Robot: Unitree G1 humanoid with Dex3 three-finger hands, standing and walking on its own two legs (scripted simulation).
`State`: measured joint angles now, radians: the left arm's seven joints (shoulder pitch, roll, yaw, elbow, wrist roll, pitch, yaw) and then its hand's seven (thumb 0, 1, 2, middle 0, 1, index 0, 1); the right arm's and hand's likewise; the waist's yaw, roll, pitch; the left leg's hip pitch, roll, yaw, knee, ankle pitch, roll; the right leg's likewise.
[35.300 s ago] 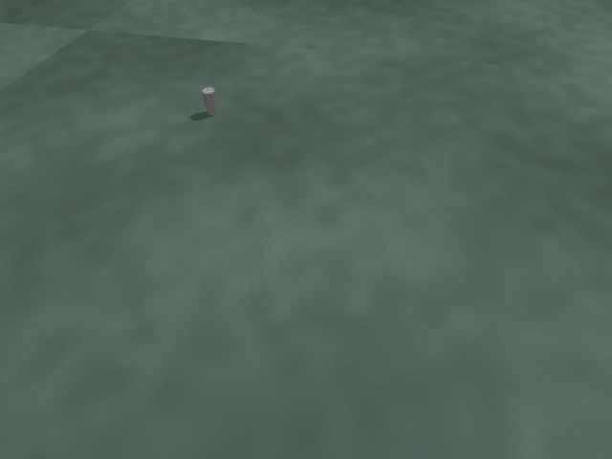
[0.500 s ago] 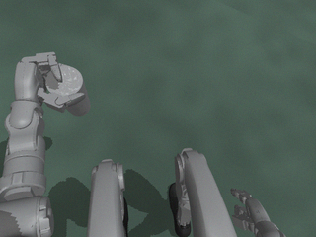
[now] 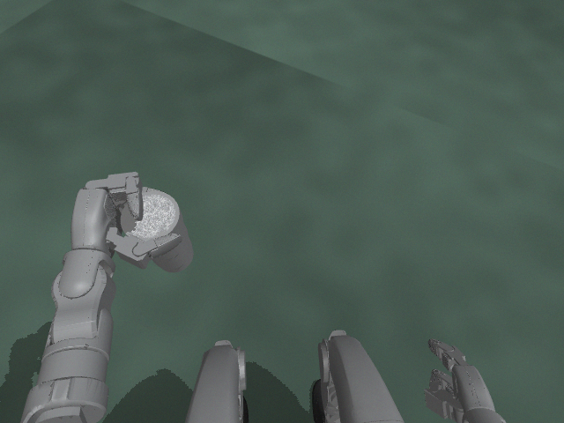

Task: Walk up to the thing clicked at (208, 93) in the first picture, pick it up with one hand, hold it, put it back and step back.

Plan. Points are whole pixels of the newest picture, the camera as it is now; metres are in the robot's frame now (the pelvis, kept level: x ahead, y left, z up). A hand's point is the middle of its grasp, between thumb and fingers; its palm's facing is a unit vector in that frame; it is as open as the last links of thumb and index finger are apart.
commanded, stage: hold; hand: left
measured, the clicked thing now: (164, 238) +0.39 +0.18 -0.03
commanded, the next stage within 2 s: crouch in 1.44 s
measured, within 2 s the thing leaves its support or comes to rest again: neither
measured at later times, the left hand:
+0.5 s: hand (130, 174) +0.40 +0.17 +0.13, palm faces -0.04 -1.00 -0.03, open 7.1 cm
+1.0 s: hand (115, 158) +0.39 +0.17 +0.17, palm faces -0.05 -1.00 -0.02, open 7.4 cm
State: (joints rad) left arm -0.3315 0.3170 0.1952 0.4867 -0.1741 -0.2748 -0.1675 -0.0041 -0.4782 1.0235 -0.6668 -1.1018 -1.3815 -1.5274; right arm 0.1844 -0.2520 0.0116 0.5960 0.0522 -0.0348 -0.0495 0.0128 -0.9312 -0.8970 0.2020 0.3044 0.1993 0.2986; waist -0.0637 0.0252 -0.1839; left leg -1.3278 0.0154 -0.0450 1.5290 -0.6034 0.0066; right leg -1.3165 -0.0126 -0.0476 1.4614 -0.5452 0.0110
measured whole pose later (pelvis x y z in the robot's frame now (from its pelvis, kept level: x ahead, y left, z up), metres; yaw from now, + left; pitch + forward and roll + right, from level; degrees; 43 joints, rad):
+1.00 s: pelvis +0.05 +0.00 +0.12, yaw +0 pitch +10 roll -2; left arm -0.21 0.26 0.17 0.51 -0.21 -0.33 -0.25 -0.01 -0.44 0.95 -0.67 -1.08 -1.25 -1.36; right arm 0.26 -0.23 0.01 0.66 0.02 -0.06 -0.05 0.01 -0.92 -0.89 0.20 0.30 0.20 0.30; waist -0.03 0.01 -0.08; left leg -0.69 0.02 -0.01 0.98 -0.47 0.00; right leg -0.69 0.00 -0.02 0.93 -0.42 0.01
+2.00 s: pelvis +0.02 -0.01 +0.05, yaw +1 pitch +21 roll -1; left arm -0.45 0.28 0.23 0.88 -0.18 -0.60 -0.27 0.00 -0.41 0.98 -0.62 -1.10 -1.26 -1.36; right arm 0.22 -0.26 0.01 0.65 -0.03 -0.11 0.00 0.01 -0.88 -0.89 0.20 0.30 0.20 0.30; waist -0.09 -0.02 -0.13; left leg -1.13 0.01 -0.03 1.31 -0.55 -0.01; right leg -1.13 -0.01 -0.04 1.27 -0.50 0.00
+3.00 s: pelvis -0.04 +0.00 -0.26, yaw -6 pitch +30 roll -9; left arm -1.09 0.70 0.45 1.39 0.05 -0.69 -0.14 -0.01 -0.37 0.96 -0.61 -1.08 -1.22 -1.32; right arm 0.20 -0.30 0.22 0.65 -0.17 0.04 0.13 0.01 -0.89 -0.89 0.20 0.30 0.20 0.30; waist -0.33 -0.04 0.04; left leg -2.25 0.00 -0.13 2.39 -0.68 0.01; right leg -2.20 -0.01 -0.11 2.25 -0.59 0.02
